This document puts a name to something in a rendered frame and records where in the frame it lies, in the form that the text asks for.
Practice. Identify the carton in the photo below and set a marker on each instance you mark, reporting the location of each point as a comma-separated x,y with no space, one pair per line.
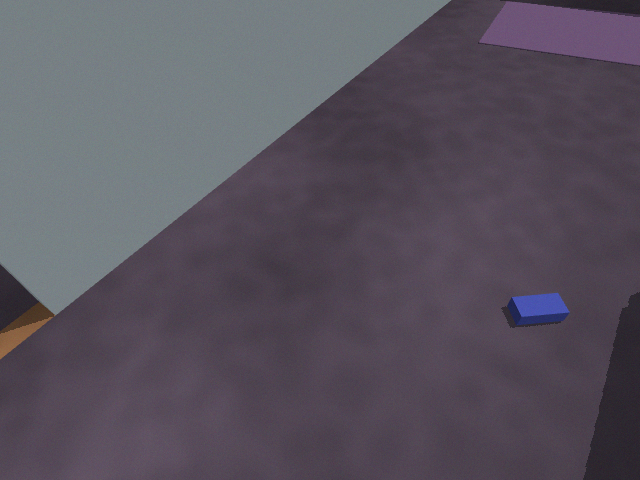
540,308

